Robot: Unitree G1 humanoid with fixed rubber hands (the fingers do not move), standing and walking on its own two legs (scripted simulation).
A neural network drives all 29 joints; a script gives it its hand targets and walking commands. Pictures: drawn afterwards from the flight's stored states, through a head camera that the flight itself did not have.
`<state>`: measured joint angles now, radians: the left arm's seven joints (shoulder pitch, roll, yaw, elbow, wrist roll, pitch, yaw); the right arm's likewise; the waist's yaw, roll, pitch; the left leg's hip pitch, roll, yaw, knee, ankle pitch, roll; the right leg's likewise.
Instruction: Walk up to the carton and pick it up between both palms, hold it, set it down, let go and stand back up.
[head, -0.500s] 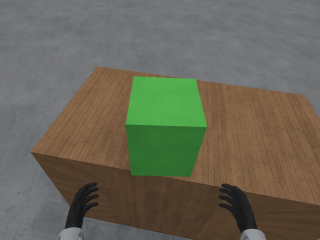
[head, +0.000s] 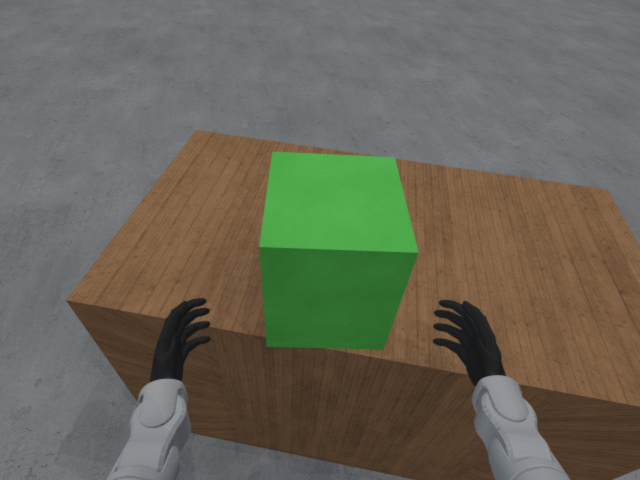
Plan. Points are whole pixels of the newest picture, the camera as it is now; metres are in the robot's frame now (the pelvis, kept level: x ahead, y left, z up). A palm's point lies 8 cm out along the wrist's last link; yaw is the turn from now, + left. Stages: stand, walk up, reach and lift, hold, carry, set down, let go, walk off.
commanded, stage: reach and lift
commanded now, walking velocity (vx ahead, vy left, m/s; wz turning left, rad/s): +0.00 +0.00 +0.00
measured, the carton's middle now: (329, 253) +0.48 +0.01 -0.01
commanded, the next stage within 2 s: none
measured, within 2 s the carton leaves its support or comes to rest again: neither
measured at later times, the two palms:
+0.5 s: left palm (183, 276) +0.35 +0.20 +0.08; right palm (480, 269) +0.39 -0.18 +0.09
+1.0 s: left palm (191, 213) +0.42 +0.21 +0.12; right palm (481, 212) +0.45 -0.18 +0.13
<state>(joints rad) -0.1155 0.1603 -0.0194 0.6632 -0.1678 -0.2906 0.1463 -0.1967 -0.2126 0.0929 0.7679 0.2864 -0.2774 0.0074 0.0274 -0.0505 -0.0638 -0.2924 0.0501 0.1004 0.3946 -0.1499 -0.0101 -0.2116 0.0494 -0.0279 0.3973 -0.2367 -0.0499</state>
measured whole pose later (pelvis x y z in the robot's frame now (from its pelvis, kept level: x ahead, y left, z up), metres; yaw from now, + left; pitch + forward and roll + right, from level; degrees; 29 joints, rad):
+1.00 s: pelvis -0.01 +0.00 +0.00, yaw -1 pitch +14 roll -1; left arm -0.85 0.23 0.07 0.89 -0.23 0.17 0.12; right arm -0.99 -0.37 0.11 1.09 0.38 0.14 -0.03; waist 0.06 0.01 -0.17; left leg -0.50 0.06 0.11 0.33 -0.08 0.00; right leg -0.41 0.07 -0.02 0.32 -0.15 -0.04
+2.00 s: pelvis -0.01 +0.02 -0.01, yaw -2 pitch +31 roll -2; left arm -0.87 0.14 0.16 1.15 -0.13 -0.27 0.13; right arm -0.97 -0.24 -0.04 1.20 0.17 -0.18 0.00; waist 0.07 0.01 -0.28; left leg -0.86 0.06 0.11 0.33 -0.02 0.02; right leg -0.75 0.06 -0.02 0.27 -0.06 -0.03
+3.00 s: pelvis +0.01 +0.00 +0.00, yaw +2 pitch +22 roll -1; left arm -0.83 -0.11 0.67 0.97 0.49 -0.25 0.06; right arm -0.84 0.12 -0.70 0.89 -0.59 -0.20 -0.01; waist 0.00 0.02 -0.14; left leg -0.54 0.03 0.05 0.13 0.04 0.00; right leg -0.46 0.05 -0.07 0.15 -0.07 -0.05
